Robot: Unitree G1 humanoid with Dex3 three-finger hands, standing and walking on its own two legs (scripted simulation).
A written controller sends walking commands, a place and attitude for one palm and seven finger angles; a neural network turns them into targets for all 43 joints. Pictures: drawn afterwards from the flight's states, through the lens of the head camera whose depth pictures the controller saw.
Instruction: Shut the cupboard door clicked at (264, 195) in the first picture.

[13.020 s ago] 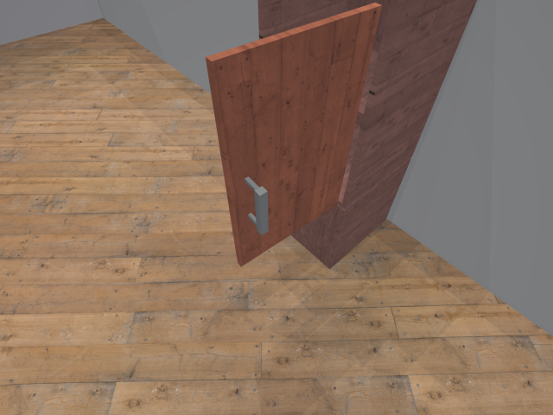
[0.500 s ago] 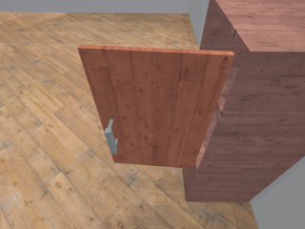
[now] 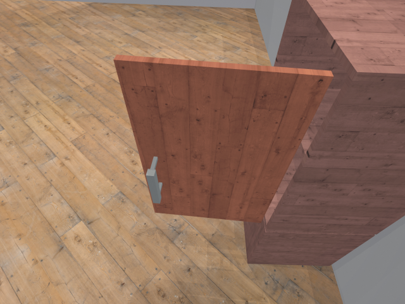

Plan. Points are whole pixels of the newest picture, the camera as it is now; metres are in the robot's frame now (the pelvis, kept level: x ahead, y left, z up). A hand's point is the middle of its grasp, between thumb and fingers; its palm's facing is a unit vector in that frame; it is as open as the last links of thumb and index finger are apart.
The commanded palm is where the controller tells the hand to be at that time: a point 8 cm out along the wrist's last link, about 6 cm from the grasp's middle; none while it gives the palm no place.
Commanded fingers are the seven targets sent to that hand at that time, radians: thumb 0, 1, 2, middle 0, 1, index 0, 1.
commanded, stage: look again from close up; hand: left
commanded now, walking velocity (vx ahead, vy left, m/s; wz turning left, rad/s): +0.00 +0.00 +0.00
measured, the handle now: (156, 180) +0.42 +0.16 -0.09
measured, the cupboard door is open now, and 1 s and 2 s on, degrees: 86 86 86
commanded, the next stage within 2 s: raise the hand and make a fist in 0.42 s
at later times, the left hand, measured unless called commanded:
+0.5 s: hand out of the picture -0.01 +0.17 -0.18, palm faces +0.01 -0.98 -0.19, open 7.4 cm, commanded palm none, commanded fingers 0.00 0.90 0.90 -0.20 -0.30 -0.20 -0.30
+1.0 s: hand out of the picture +0.11 +0.17 -0.09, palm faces +0.07 -1.00 -0.01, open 5.9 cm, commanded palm +0.10 +0.22 -0.07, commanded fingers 0.00 0.90 0.90 -0.64 -0.78 -0.64 -0.78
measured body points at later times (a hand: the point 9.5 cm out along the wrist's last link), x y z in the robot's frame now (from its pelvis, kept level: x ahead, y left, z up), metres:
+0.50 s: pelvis +0.00 +0.00 +0.00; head +0.02 +0.01 +0.45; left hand -0.01 +0.23 -0.16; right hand +0.01 -0.22 -0.15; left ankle -0.02 +0.08 -0.74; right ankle -0.05 -0.13 -0.74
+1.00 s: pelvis -0.06 -0.03 -0.12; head -0.01 -0.02 +0.33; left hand +0.10 +0.22 -0.09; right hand +0.19 -0.27 -0.14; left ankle -0.02 +0.08 -0.74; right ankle -0.01 -0.10 -0.74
